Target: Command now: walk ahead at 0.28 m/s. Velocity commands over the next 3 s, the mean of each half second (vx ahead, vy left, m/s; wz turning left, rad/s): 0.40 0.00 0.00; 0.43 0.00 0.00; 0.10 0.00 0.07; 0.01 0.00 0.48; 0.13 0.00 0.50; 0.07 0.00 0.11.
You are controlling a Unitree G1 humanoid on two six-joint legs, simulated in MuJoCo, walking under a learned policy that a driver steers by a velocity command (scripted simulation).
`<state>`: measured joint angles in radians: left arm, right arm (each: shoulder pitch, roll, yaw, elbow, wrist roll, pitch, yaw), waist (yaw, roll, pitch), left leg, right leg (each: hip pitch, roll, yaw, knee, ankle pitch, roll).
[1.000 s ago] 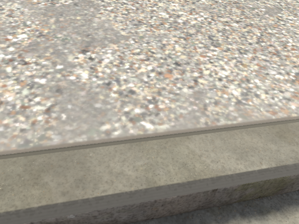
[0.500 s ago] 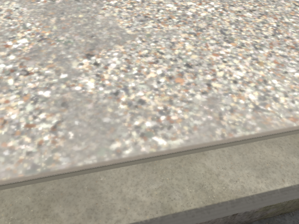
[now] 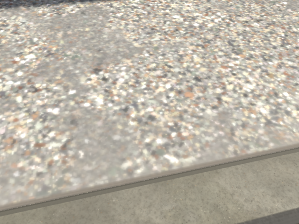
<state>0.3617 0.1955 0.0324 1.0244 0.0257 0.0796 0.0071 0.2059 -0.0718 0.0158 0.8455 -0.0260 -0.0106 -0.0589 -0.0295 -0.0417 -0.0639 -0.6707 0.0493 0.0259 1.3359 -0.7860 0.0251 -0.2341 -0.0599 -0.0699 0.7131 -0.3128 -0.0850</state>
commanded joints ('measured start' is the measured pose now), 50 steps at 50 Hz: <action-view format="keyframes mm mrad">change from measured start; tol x64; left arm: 1 -61 8 7 -114 -19 -55 -12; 50 -103 3 -67 -411 3 -150 -3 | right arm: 1 9 -183 -60 -20 -1 -49 2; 50 -95 -118 -20 -32 28 -114 58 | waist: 1 -29 296 15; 16 201 -542 -24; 50 168 47 102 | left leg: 1 -38 223 -621 -623 71 233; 8 445 282 -741 -560 408 147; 28 -833 -137 -128 933 284 55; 35 373 -186 273 39 385 49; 39 887 173 -781 -743 515 383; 50 15 17 -9 -1056 912 173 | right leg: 1 -202 73 105 681 -237 -17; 8 -901 27 308 1098 -493 55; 15 212 4 222 -92 -11 -8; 32 129 -144 282 -638 245 -58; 37 188 -172 169 -140 1904 -52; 39 -294 150 286 599 214 -24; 45 -555 81 273 1206 -59 -48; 50 -367 10 116 419 283 28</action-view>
